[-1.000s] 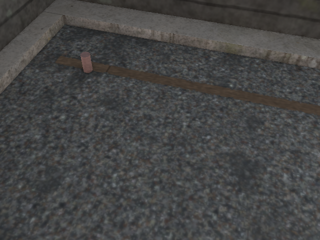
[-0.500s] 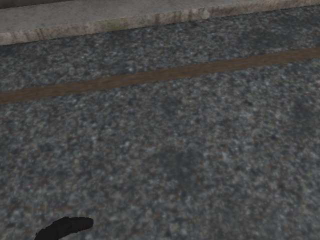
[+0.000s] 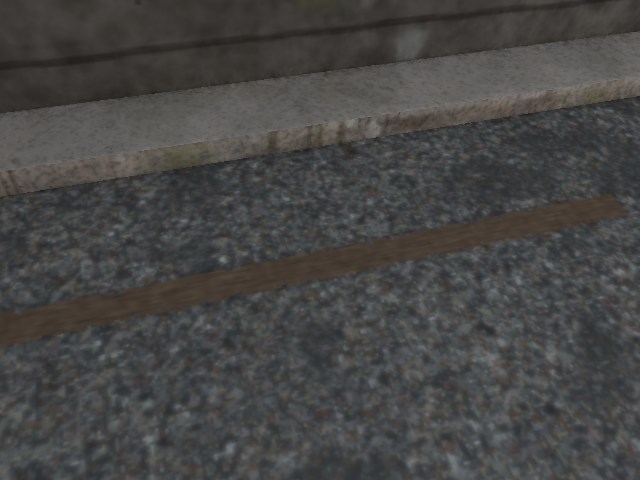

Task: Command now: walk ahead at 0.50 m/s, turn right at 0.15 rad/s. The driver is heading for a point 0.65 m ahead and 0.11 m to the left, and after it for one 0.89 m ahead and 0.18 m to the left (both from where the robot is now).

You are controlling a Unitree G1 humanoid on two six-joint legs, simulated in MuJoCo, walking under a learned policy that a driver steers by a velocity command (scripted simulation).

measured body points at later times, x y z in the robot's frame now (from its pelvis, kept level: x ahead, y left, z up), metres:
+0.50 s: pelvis +0.27 -0.04 +0.01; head +0.30 -0.05 +0.45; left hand +0.41 +0.21 -0.10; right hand +0.32 -0.31 -0.14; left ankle +0.16 +0.09 -0.64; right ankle +0.32 -0.14 -0.73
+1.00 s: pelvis +0.52 +0.06 -0.01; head +0.56 +0.08 +0.44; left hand +0.49 +0.35 -0.13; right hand +0.77 -0.12 -0.11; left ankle +0.56 +0.15 -0.73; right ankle +0.45 -0.13 -0.63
